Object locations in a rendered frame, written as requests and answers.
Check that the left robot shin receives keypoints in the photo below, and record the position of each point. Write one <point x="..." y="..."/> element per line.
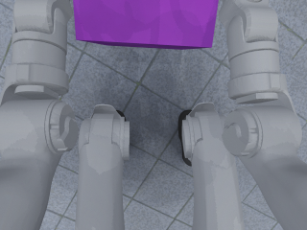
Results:
<point x="86" y="124"/>

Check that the left robot forearm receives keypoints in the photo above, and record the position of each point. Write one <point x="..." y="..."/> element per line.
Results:
<point x="39" y="49"/>

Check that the left robot upper arm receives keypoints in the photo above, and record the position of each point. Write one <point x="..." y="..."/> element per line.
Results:
<point x="34" y="134"/>

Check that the robot right foot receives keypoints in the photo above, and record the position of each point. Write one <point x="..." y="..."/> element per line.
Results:
<point x="182" y="117"/>

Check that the right robot forearm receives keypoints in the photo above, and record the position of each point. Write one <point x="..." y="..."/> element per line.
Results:
<point x="253" y="53"/>

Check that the carton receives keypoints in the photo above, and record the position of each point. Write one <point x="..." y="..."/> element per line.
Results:
<point x="159" y="24"/>

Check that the right robot upper arm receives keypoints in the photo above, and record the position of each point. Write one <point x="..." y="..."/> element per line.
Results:
<point x="266" y="139"/>

